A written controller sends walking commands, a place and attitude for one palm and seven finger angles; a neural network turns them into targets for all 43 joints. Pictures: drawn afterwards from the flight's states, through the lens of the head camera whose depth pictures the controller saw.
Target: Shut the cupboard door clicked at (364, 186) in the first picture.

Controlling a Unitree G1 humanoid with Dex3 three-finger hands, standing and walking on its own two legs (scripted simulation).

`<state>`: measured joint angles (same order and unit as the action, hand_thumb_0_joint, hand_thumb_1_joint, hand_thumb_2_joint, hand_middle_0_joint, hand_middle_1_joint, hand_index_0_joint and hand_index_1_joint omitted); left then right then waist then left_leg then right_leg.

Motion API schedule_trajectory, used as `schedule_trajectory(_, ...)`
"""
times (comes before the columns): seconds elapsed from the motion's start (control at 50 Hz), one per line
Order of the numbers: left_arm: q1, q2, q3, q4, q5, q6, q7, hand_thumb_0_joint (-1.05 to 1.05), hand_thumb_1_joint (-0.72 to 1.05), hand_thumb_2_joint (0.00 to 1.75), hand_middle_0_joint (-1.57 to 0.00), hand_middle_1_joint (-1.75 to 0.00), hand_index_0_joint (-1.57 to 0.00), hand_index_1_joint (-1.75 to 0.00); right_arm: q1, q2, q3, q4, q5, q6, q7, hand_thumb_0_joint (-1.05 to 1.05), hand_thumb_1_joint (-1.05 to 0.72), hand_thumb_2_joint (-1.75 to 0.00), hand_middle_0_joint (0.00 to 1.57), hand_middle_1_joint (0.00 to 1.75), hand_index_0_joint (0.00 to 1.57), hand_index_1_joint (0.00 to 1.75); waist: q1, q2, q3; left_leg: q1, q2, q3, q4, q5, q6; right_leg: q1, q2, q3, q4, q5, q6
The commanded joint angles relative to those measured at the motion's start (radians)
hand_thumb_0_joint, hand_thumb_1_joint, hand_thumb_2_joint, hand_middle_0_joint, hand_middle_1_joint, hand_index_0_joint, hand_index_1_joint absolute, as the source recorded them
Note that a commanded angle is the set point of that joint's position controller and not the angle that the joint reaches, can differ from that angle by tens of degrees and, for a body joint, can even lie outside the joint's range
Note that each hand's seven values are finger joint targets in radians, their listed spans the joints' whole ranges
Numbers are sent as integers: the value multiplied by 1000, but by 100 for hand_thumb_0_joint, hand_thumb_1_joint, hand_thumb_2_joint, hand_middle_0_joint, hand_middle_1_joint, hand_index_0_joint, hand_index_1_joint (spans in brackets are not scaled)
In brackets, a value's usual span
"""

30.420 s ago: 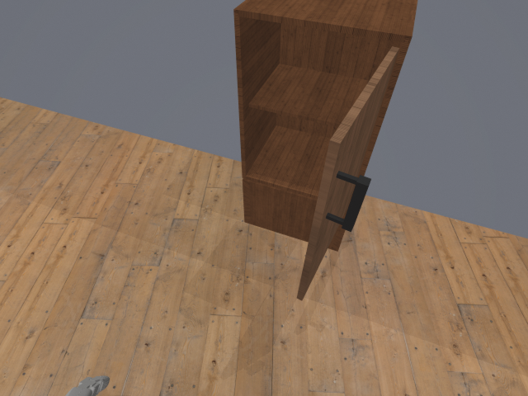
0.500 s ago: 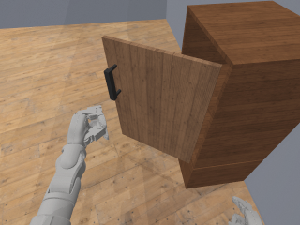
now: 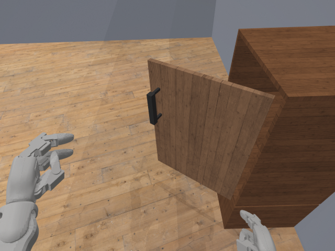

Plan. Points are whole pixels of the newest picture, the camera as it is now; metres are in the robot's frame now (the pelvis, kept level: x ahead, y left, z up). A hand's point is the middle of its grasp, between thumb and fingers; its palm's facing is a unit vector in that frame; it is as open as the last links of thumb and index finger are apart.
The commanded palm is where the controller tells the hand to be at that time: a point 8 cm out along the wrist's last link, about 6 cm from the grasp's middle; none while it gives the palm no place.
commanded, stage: draw the hand back to the body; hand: left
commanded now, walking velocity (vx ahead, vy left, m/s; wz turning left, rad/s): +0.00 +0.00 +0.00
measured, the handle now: (155, 106) +0.63 +0.12 -0.02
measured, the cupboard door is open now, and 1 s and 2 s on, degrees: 55 55 55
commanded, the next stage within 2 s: step back with the hand held close in 0.50 s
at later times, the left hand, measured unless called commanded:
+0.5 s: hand (47, 184) +0.19 +0.24 +0.15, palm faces +0.42 -0.82 -0.39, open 7.4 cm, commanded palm +0.14 +0.28 +0.17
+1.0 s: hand (34, 188) +0.18 +0.26 +0.15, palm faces +0.37 -0.77 -0.52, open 7.4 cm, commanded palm +0.12 +0.30 +0.17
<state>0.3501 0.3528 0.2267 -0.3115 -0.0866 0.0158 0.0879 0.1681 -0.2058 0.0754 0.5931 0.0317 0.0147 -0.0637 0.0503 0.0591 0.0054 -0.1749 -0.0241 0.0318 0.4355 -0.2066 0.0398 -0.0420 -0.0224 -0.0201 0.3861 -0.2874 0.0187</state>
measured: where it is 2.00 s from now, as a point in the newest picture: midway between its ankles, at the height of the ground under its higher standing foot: outside the picture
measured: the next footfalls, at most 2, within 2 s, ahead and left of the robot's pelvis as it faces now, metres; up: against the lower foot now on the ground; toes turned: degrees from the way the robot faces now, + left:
right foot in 1.90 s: -0.23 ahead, -0.13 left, +0.00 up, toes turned +7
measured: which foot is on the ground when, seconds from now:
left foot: down 0.00-1.00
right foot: down 0.00-1.00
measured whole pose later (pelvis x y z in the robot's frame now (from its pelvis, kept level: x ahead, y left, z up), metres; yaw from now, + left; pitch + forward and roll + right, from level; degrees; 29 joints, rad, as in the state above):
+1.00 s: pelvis -0.01 -0.01 +0.00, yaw +1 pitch +1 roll -1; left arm 0.58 0.45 0.38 -0.45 -0.10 -0.11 0.12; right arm 0.17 -0.25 -0.02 0.58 0.03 0.07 -0.10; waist 0.02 0.06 -0.02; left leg -0.32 -0.02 0.01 0.48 -0.19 0.03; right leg -0.19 -0.01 -0.04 0.45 -0.29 0.02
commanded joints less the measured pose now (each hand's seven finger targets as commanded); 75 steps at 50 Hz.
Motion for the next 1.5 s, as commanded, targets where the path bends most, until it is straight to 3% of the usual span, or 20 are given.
schedule_trajectory(0.0, -29, 192, 171, -272, -5, -79, 21, 0, 90, 90, -34, -45, -34, -45, -135, -116, -59, -164, 4, -74, -2, 0, -90, -90, 20, 30, 20, 30, -1, 28, -98, 129, 45, -65, -87, 169, -20, -86, 41, -23, -58, 205, -31)
schedule_trajectory(0.1, 63, 249, 273, -314, -9, -95, 29, 0, 90, 90, -20, -30, -20, -30, -135, -123, -74, -167, 9, -95, -5, 0, -90, -90, 20, 30, 20, 30, 11, 4, -88, 111, 42, -54, -86, 153, -17, -79, 42, -21, -65, 194, -28)
schedule_trajectory(0.18, 10, 166, 183, -247, -2, -88, 29, 0, 90, 90, -20, -30, -20, -30, -118, -138, -81, -144, 9, -109, -9, 0, -90, -90, 20, 30, 20, 30, -19, -19, -16, 106, 35, -47, -94, 90, -8, -132, 39, -18, -87, 147, -19)
schedule_trajectory(0.36, -14, 258, 252, -305, 10, -117, 49, 0, 90, 90, -20, -30, -20, -30, -130, -132, -83, -131, -2, -148, -27, 0, -90, -90, 20, 30, 20, 30, 12, 29, -73, 124, 15, -33, -78, 102, -2, -95, 32, -3, -102, 146, -23)
schedule_trajectory(0.46, 41, 239, 258, -268, 2, -114, 41, 0, 90, 90, -20, -30, -20, -30, -132, -122, -80, -131, 1, -146, -22, 0, -90, -90, 20, 30, 20, 30, 13, 36, -9, 103, 16, -23, -76, 125, -9, -110, 35, -3, -115, 165, -24)
schedule_trajectory(0.58, 38, 200, 226, -254, -4, -116, 27, 0, 90, 90, -20, -30, -20, -30, -120, -125, -86, -141, 2, -137, -17, 0, -90, -90, 20, 30, 20, 30, 1, 3, -26, 120, 21, -13, -78, 139, -4, -108, 35, -5, -104, 182, -16)
schedule_trajectory(0.6, 46, 207, 235, -244, -4, -116, 28, 0, 90, 90, -20, -30, -20, -30, -118, -127, -87, -140, 1, -136, -18, 0, -90, -90, 20, 30, 20, 30, 4, -30, -42, 125, 20, -15, -73, 149, -1, -105, 37, -7, -100, 195, -14)
schedule_trajectory(0.62, -22, 298, 313, -313, 1, -154, 30, 0, 90, 90, -20, -30, -20, -30, -113, -147, -98, -162, 0, -109, -14, 0, -90, -90, 20, 30, 20, 30, -30, -34, -15, 68, 35, -33, -5, 137, 16, -185, -24, 15, -127, 236, -2)
schedule_trajectory(0.68, 105, 239, 257, -236, 1, -175, 22, 0, 90, 90, -20, -30, -20, -30, -118, -131, -101, -152, -5, -73, -15, 0, -90, -90, 20, 30, 20, 30, -34, -74, -48, 54, 32, -31, 22, 176, 15, -203, -54, 0, -100, 300, 11)
schedule_trajectory(0.74, 150, 247, 264, -296, 0, -191, 32, 0, 90, 90, -20, -30, -20, -30, -100, -140, -111, -156, -7, -49, -19, 0, -90, -90, 20, 30, 20, 30, -37, 2, -136, 59, 40, -29, 31, 298, 15, -163, -50, -5, -35, 392, 10)
schedule_trajectory(0.86, 189, 319, 337, -339, -12, -192, 51, 0, 90, 90, -20, -30, -20, -30, -91, -149, -128, -173, -4, -10, -34, 0, -90, -90, 20, 30, 20, 30, -36, -37, -219, 58, 62, -42, 47, 478, 13, -129, -27, -19, 35, 495, 16)
schedule_trajectory(0.9, 196, 292, 313, -335, -16, -188, 53, 0, 90, 90, -20, -30, -20, -30, -86, -146, -128, -182, 1, 2, -36, 0, -90, -90, 20, 30, 20, 30, -42, -43, -215, 38, 70, -47, 45, 483, 12, -132, -22, -19, 50, 474, 16)
schedule_trajectory(1.06, 220, 314, 332, -321, -12, -201, 68, 0, 90, 90, -20, -30, -20, -30, -91, -168, -133, -181, -3, -3, -44, 0, -90, -90, 20, 30, 20, 30, -38, 4, -176, -121, 103, -92, -36, 241, 17, -116, 9, -6, 59, 264, 16)
schedule_trajectory(1.08, 217, 275, 292, -331, -14, -207, 65, 0, 90, 90, -20, -30, -20, -30, -93, -160, -126, -188, 0, -7, -43, 0, -90, -90, 20, 30, 20, 30, -44, 13, -159, -158, 108, -101, -51, 180, 19, -114, 11, -6, 63, 225, 15)
schedule_trajectory(1.16, 184, 319, 343, -357, 9, -243, 74, 0, 90, 90, -20, -30, -20, -30, -98, -181, -126, -190, -8, -34, -49, 0, -90, -90, 20, 30, 20, 30, -42, 68, -105, -386, 133, -156, -142, -186, 46, -7, 42, 11, 113, 124, 14)
schedule_trajectory(1.22, 167, 282, 327, -351, 19, -267, 73, 0, 90, 90, -20, -30, -20, -30, -90, -178, -123, -196, -9, -52, -48, 0, -90, -90, 20, 30, 20, 30, -43, 94, -79, -543, 153, -184, -172, -379, 62, 65, 56, 21, 177, 66, 12)
schedule_trajectory(1.36, 155, 311, 378, -394, 44, -311, 76, 0, 90, 90, -20, -30, -20, -30, -55, -184, -136, -182, -22, -105, -43, 0, -90, -90, 20, 30, 20, 30, -40, 120, -105, -654, 170, -209, -146, -515, 72, 105, 77, 60, 254, -14, -3)
schedule_trajectory(1.42, 162, 293, 362, -420, 38, -321, 80, 0, 90, 90, -20, -30, -20, -30, -45, -163, -135, -178, -23, -114, -35, 0, -90, -90, 20, 30, 20, 30, -50, 41, -97, -524, 110, -139, 14, -426, 34, -93, 6, 173, 125, -97, -41)
schedule_trajectory(1.46, 167, 323, 379, -419, 31, -319, 92, 0, 90, 90, -20, -30, -20, -30, -24, -148, -136, -151, -30, -114, -29, 0, -90, -90, 20, 30, 20, 30, -56, -59, -91, -362, 63, -85, 157, -305, -12, -296, -92, 280, -10, -174, -82)
schedule_trajectory(1.48, 145, 287, 329, -421, 26, -318, 95, 0, 90, 90, -20, -30, -20, -30, -17, -127, -127, -137, -32, -110, -27, 0, -90, -90, 20, 30, 20, 30, -67, -105, -78, -272, 40, -52, 226, -236, -35, -397, -145, 298, -63, -189, -101)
